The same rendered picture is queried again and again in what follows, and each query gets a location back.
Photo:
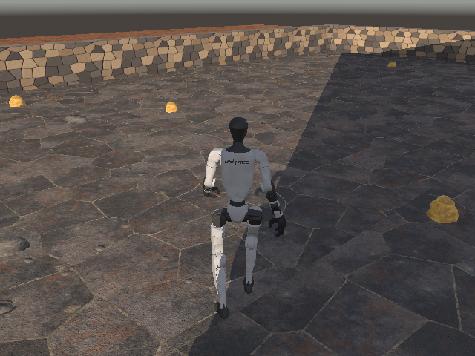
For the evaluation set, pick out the humanoid robot torso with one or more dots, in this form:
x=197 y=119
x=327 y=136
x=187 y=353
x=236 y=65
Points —
x=237 y=171

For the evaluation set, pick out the left robot forearm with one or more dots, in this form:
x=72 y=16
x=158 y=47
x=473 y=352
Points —
x=205 y=188

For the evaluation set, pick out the left robot hand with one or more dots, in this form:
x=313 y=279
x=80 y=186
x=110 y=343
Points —
x=214 y=189

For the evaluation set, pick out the right robot forearm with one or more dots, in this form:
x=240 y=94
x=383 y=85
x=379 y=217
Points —
x=273 y=201

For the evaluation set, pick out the right robot hand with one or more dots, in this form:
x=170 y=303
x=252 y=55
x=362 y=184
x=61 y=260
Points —
x=282 y=224

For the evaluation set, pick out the humanoid robot head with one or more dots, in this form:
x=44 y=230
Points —
x=238 y=127

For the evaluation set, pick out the robot right upper arm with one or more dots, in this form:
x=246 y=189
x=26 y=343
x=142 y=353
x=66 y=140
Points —
x=264 y=169

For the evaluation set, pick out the robot left upper arm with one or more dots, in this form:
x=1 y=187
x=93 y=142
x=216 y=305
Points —
x=211 y=166

